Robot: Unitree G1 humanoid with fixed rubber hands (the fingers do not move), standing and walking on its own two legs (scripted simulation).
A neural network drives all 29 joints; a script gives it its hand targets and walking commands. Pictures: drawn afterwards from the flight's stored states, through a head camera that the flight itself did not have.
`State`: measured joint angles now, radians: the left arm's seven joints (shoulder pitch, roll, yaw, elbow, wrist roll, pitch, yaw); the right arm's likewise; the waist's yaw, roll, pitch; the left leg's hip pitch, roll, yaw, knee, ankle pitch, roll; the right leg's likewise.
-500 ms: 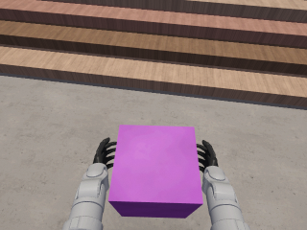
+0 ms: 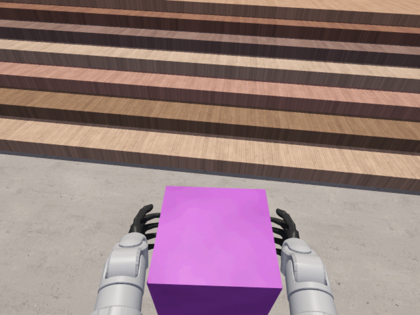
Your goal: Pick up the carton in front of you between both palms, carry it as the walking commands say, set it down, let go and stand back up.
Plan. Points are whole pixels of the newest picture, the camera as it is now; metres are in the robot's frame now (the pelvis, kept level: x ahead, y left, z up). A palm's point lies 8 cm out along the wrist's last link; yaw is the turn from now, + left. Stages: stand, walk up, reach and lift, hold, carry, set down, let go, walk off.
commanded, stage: reach and lift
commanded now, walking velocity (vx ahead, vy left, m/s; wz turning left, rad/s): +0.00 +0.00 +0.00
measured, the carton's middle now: (212, 260) +0.29 +0.00 -0.05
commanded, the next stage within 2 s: hold in 0.80 s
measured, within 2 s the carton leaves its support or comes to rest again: neither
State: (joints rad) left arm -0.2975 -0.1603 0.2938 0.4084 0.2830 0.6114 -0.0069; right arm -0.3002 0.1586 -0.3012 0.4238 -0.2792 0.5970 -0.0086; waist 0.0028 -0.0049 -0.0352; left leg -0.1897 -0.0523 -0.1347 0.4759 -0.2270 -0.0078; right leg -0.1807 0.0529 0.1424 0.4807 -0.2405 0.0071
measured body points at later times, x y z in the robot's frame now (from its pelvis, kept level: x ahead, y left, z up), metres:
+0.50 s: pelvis +0.01 +0.00 +0.00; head -0.02 +0.00 +0.45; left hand +0.31 +0.15 +0.03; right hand +0.31 -0.15 +0.03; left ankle +0.02 +0.13 -0.74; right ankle +0.02 -0.13 -0.74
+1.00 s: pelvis +0.01 +0.00 +0.01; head -0.04 +0.00 +0.46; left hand +0.31 +0.15 +0.05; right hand +0.31 -0.15 +0.05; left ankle +0.02 +0.13 -0.74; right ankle +0.02 -0.13 -0.74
